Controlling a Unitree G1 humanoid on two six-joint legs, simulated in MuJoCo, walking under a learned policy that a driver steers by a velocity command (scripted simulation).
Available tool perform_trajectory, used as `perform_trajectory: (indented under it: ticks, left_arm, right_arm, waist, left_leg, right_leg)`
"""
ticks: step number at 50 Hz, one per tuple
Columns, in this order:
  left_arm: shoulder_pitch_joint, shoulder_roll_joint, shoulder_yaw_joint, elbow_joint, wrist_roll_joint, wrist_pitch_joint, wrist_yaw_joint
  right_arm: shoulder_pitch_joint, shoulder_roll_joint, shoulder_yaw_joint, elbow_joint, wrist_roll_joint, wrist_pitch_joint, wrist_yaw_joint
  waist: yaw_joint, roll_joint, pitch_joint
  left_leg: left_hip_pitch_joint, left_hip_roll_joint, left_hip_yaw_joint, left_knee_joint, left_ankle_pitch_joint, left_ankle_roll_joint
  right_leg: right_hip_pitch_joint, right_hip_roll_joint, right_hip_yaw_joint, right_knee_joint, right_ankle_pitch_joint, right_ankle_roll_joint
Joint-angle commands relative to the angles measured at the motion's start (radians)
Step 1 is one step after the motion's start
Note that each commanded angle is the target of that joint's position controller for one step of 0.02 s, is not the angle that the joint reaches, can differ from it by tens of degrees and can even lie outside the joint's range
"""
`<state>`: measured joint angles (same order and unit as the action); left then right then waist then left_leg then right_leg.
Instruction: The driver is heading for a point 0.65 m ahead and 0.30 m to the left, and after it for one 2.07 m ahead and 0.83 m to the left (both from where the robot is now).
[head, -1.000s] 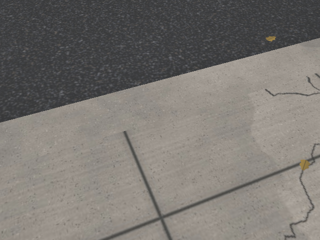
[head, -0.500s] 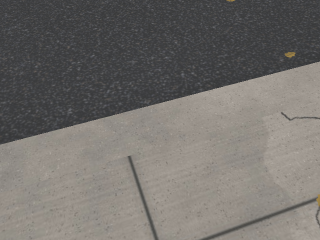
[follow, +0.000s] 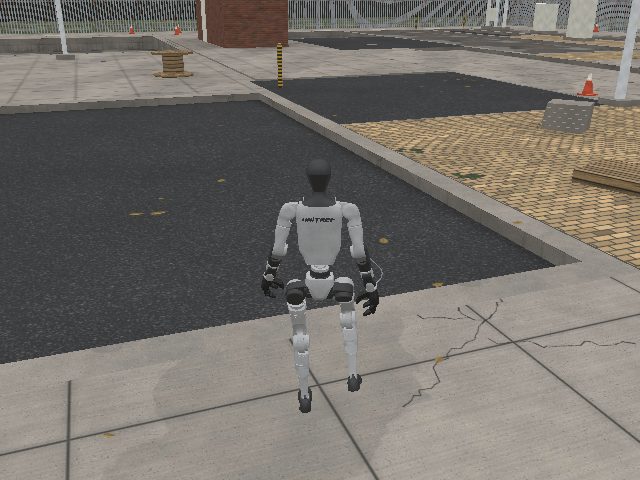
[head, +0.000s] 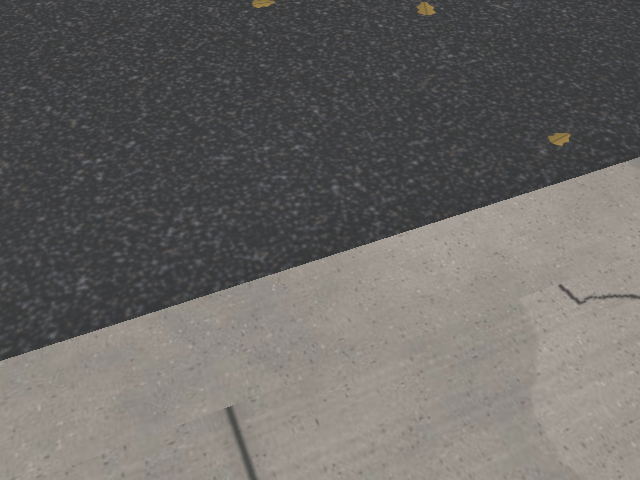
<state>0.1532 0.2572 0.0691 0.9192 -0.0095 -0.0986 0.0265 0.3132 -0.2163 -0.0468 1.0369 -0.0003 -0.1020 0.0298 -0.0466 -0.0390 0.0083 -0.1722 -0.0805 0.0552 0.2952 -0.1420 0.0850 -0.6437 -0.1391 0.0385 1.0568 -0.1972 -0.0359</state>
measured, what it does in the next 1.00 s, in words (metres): walks ahead, turning left: right foot, then left foot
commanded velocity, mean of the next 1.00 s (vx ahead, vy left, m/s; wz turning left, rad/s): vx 0.50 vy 0.00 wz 0.51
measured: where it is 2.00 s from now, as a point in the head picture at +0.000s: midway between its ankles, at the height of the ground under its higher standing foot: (123, 321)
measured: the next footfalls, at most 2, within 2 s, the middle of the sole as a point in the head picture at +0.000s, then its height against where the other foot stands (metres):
right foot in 0.28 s outside the picture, level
left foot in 0.84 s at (206, 462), level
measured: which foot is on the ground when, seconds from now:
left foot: down 0.00-0.28, up 0.30-0.82, down 0.84-1.00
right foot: up 0.00-0.26, down 0.28-0.86, up 0.88-1.00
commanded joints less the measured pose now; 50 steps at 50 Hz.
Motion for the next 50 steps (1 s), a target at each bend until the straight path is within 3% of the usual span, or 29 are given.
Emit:
perform_trajectory:
  ticks: [1,5,8,11,13,14,15,16,17,18,19,21,23,24,25,26,27,30,33,38,40,42,43,44,45,46,47,48,50]
  left_arm:
    - [-0.021,0.049,0.013,-0.062,0.010,-0.002,0.002]
    - [-0.174,0.034,0.001,-0.099,-0.001,-0.013,-0.016]
    - [-0.258,0.043,-0.005,-0.131,-0.011,-0.023,-0.033]
    - [-0.235,0.092,0.006,-0.142,-0.015,-0.038,-0.043]
    - [-0.056,0.148,0.034,-0.099,-0.009,-0.046,-0.036]
    - [0.128,0.211,0.053,-0.071,0.008,-0.051,-0.028]
    - [0.242,0.304,0.076,-0.051,0.022,-0.040,-0.027]
    - [0.234,0.216,0.052,-0.056,0.021,-0.036,-0.031]
    - [0.156,0.133,0.029,-0.079,0.015,-0.035,-0.031]
    - [0.088,0.101,0.017,-0.089,0.013,-0.031,-0.032]
    - [0.039,0.076,0.010,-0.086,0.015,-0.027,-0.035]
    - [0.015,0.065,0.008,-0.071,0.024,-0.027,-0.035]
    - [0.033,0.085,0.018,-0.055,0.022,-0.032,-0.031]
    - [0.123,-0.050,-0.018,-0.054,0.109,-0.056,-0.014]
    - [0.165,-0.042,-0.020,-0.027,0.119,-0.060,-0.016]
    - [0.161,-0.024,-0.023,-0.026,0.119,-0.062,-0.020]
    - [0.156,-0.006,-0.026,-0.026,0.108,-0.060,-0.028]
    - [0.196,0.014,-0.037,-0.007,0.106,-0.049,-0.042]
    - [0.253,0.039,-0.041,0.019,0.110,-0.049,-0.049]
    - [0.302,0.096,-0.021,0.047,0.091,-0.037,-0.037]
    - [0.308,0.127,-0.005,0.045,0.094,-0.023,-0.024]
    - [0.326,0.130,-0.004,0.044,0.107,-0.019,-0.022]
    - [0.413,0.024,-0.038,0.022,0.131,-0.033,-0.029]
    - [0.385,-0.033,-0.074,-0.028,0.147,-0.047,-0.072]
    - [0.191,0.021,-0.053,-0.055,0.078,-0.038,-0.101]
    - [0.063,0.028,-0.049,-0.091,0.060,-0.043,-0.094]
    - [0.037,0.063,-0.040,-0.106,0.080,-0.046,-0.067]
    - [0.066,0.056,-0.040,-0.116,0.100,-0.045,-0.042]
    - [0.110,-0.022,-0.059,-0.118,0.100,-0.026,-0.019]
  right_arm:
    - [-0.021,-0.151,-0.025,-0.067,0.004,-0.010,-0.026]
    - [0.055,-0.164,-0.030,-0.065,0.016,0.001,-0.039]
    - [0.108,-0.162,-0.034,-0.057,0.026,0.012,-0.043]
    - [0.100,-0.182,-0.048,-0.067,0.028,0.025,-0.052]
    - [0.068,-0.163,-0.045,-0.089,0.023,0.031,-0.051]
    - [0.037,-0.115,-0.028,-0.127,0.011,0.030,-0.046]
    - [0.151,-0.002,0.000,-0.157,0.022,0.013,-0.043]
    - [0.163,-0.073,-0.011,-0.154,0.045,0.003,-0.042]
    - [0.088,-0.159,-0.034,-0.164,0.056,0.004,-0.044]
    - [0.037,-0.159,-0.039,-0.173,0.050,0.011,-0.048]
    - [0.009,-0.145,-0.043,-0.181,0.038,0.017,-0.049]
    - [0.020,-0.103,-0.049,-0.190,0.035,0.040,-0.042]
    - [0.002,-0.076,-0.047,-0.212,0.036,0.057,-0.037]
    - [0.102,0.054,0.017,-0.146,-0.125,0.018,0.021]
    - [0.070,0.037,0.004,-0.142,-0.109,0.004,0.043]
    - [0.006,-0.021,-0.004,-0.158,-0.082,-0.004,0.057]
    - [-0.047,-0.054,-0.012,-0.167,-0.065,-0.008,0.067]
    - [-0.154,-0.047,0.011,-0.198,-0.065,0.006,0.080]
    - [-0.233,-0.040,0.028,-0.234,-0.061,0.021,0.072]
    - [-0.293,-0.068,0.020,-0.267,-0.064,0.030,0.054]
    - [-0.284,-0.083,0.009,-0.274,-0.053,0.020,0.046]
    - [-0.140,-0.150,-0.026,-0.249,-0.026,-0.010,0.023]
    - [0.075,-0.198,-0.049,-0.204,-0.028,-0.011,-0.009]
    - [0.320,-0.265,-0.063,-0.132,-0.038,0.005,-0.030]
    - [0.420,-0.251,-0.066,-0.068,-0.062,-0.003,-0.020]
    - [0.326,-0.265,-0.084,-0.074,-0.051,-0.023,-0.018]
    - [0.216,-0.206,-0.068,-0.083,-0.029,-0.031,-0.016]
    - [0.157,-0.127,-0.038,-0.092,-0.023,-0.036,-0.008]
    - [0.019,-0.045,-0.001,-0.134,-0.038,-0.035,0.009]
  waist:
    - [0.040,0.072,0.043]
    - [-0.008,0.094,0.051]
    - [-0.034,0.108,0.061]
    - [0.004,0.136,0.043]
    - [0.097,0.140,-0.053]
    - [0.175,0.069,-0.208]
    - [0.138,-0.221,-0.370]
    - [0.134,-0.260,-0.403]
    - [0.132,-0.151,-0.249]
    - [0.110,-0.070,-0.158]
    - [0.087,-0.044,-0.091]
    - [0.048,-0.080,-0.039]
    - [0.039,-0.058,-0.017]
    - [0.064,-0.006,-0.007]
    - [0.067,-0.003,0.045]
    - [0.073,-0.006,0.047]
    - [0.074,-0.017,0.039]
    - [0.076,-0.013,0.036]
    - [0.087,-0.017,0.065]
    - [0.083,-0.029,0.091]
    - [0.062,-0.046,0.077]
    - [-0.012,-0.034,-0.035]
    - [-0.027,0.075,-0.273]
    - [-0.103,0.190,-0.460]
    - [-0.190,0.063,-0.313]
    - [-0.179,0.067,-0.093]
    - [-0.128,0.112,-0.048]
    - [-0.061,0.119,-0.044]
    - [0.054,0.081,-0.007]
  left_leg:
    - [-0.035,0.270,-0.257,-0.192,0.093,0.167]
    - [-0.024,0.234,-0.217,-0.162,0.101,0.127]
    - [0.040,0.258,-0.257,-0.102,0.070,0.123]
    - [0.093,0.294,-0.319,-0.018,0.073,0.099]
    - [0.062,0.237,-0.301,0.161,0.223,0.063]
    - [-0.079,0.161,-0.245,0.442,0.140,0.029]
    - [-0.454,0.008,-0.116,0.804,-0.278,-0.042]
    - [-0.585,0.053,-0.203,0.986,-0.439,-0.039]
    - [-0.638,0.102,-0.210,1.033,-0.365,-0.029]
    - [-0.610,0.150,-0.180,1.017,-0.276,-0.031]
    - [-0.573,0.177,-0.173,0.966,-0.215,-0.034]
    - [-0.493,0.217,-0.164,0.905,-0.152,-0.034]
    - [-0.508,0.224,-0.155,0.876,-0.107,-0.040]
    - [-0.533,0.190,-0.196,0.877,0.002,-0.022]
    - [-0.613,0.186,-0.225,0.824,0.049,-0.013]
    - [-0.649,0.188,-0.214,0.767,0.100,-0.010]
    - [-0.655,0.186,-0.199,0.729,0.140,-0.013]
    - [-0.625,0.203,-0.133,0.600,0.232,-0.036]
    - [-0.564,0.188,-0.077,0.488,0.240,-0.024]
    - [-0.550,0.143,-0.052,0.349,0.069,0.010]
    - [-0.470,0.089,-0.012,0.308,-0.002,0.028]
    - [-0.111,-0.008,0.043,0.289,0.115,0.087]
    - [0.395,0.078,-0.131,0.436,0.263,0.215]
    - [0.736,0.286,-0.593,0.231,0.223,0.376]
    - [0.732,0.338,-0.746,0.076,0.107,0.316]
    - [0.546,0.321,-0.657,0.031,0.004,0.247]
    - [0.344,0.290,-0.584,0.020,-0.026,0.239]
    - [0.194,0.274,-0.540,0.014,-0.017,0.248]
    - [-0.098,0.258,-0.497,-0.063,-0.006,0.247]
  right_leg:
    - [-0.053,-0.012,0.017,-0.190,0.159,0.035]
    - [0.034,0.059,-0.012,-0.443,0.298,0.052]
    - [0.058,0.082,-0.003,-0.530,0.274,0.054]
    - [0.149,0.093,0.014,-0.598,0.193,0.037]
    - [0.399,0.108,-0.007,-0.625,0.128,-0.004]
    - [0.681,-0.032,0.117,-0.590,0.103,-0.066]
    - [1.063,-0.287,0.525,-0.652,-0.008,-0.207]
    - [1.062,-0.316,0.716,-0.742,-0.148,-0.233]
    - [0.925,-0.275,0.552,-0.753,-0.157,-0.180]
    - [0.776,-0.229,0.396,-0.769,-0.079,-0.145]
    - [0.654,-0.185,0.296,-0.804,-0.008,-0.129]
    - [0.527,-0.137,0.161,-0.866,0.054,-0.117]
    - [0.502,-0.138,0.084,-0.902,0.134,-0.138]
    - [0.545,-0.155,0.096,-0.930,0.096,-0.215]
    - [0.578,-0.167,0.059,-0.947,0.114,-0.219]
    - [0.605,-0.157,0.007,-0.957,0.139,-0.213]
    - [0.613,-0.148,-0.040,-0.960,0.174,-0.209]
    - [0.611,-0.139,-0.164,-0.960,0.309,-0.198]
    - [0.611,-0.144,-0.232,-0.955,0.398,-0.184]
    - [0.819,-0.197,-0.263,-0.896,0.477,-0.162]
    - [0.859,-0.206,-0.294,-0.813,0.665,-0.152]
    - [0.717,-0.142,-0.368,-0.547,0.860,-0.097]
    - [0.376,-0.081,-0.367,-0.234,0.659,-0.008]
    - [0.098,0.072,-0.275,-0.008,-0.238,0.061]
    - [-0.119,0.145,-0.081,0.193,-0.362,0.037]
    - [-0.253,0.092,0.021,0.252,-0.310,0.011]
    - [-0.188,0.050,0.053,0.257,-0.265,-0.004]
    - [-0.099,0.033,0.069,0.231,-0.231,-0.021]
    - [0.071,0.011,0.071,0.156,-0.192,-0.026]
